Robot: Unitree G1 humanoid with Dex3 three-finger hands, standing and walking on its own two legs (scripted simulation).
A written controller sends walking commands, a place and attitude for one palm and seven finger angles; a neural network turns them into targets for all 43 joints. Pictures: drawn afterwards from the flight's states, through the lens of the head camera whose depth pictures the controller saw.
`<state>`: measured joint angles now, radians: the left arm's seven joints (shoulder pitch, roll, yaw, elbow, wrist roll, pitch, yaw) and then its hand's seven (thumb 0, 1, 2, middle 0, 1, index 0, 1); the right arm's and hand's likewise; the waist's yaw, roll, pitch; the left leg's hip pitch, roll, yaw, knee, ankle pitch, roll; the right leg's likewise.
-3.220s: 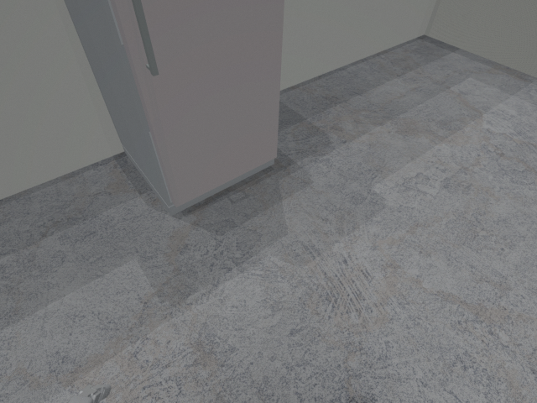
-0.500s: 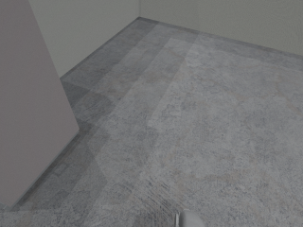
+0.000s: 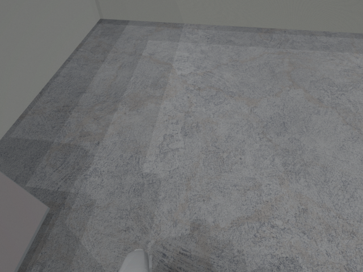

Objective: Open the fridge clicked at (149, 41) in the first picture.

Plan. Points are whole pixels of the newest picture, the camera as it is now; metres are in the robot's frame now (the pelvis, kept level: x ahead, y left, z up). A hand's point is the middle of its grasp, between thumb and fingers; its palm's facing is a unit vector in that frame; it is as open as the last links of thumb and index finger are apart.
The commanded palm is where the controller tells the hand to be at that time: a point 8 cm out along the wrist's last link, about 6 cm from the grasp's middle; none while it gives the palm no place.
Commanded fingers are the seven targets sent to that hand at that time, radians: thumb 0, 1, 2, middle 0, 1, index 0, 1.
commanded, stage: turn to face it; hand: left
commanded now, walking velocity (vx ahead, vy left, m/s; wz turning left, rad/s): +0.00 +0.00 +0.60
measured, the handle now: out of the picture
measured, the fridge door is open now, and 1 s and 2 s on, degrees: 0 0 0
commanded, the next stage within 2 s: none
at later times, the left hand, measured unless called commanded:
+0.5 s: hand out of the picture +0.10 +0.27 -0.17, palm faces +0.27 -0.94 -0.21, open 7.4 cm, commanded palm none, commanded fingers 0.00 0.90 0.90 -0.20 -0.30 -0.20 -0.30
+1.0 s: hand out of the picture +0.06 +0.21 -0.15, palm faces +0.52 -0.81 -0.25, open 7.4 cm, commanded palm none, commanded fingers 0.00 0.90 0.90 -0.20 -0.30 -0.20 -0.30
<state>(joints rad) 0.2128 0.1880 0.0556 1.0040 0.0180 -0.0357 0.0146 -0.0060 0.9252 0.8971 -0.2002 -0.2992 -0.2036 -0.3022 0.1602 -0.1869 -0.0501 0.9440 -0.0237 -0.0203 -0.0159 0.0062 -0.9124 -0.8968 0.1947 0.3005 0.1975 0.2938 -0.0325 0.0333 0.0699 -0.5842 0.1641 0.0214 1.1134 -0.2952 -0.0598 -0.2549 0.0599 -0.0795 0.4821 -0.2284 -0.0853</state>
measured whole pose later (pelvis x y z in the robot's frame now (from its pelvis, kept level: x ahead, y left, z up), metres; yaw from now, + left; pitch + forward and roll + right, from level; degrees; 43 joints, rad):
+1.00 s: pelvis +0.09 +0.00 +0.00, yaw +33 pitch +0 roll +2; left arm 0.20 0.17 0.02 0.88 0.02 0.01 0.02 0.00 0.90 0.90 -0.20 -0.30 -0.20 -0.30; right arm 0.19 -0.28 -0.10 0.94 -0.02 0.09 0.03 0.01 -0.91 -0.90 0.19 0.30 0.20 0.29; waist -0.03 0.02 0.08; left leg -0.49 0.04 0.02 1.04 -0.39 -0.08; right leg -0.17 -0.12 -0.18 0.51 -0.32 0.01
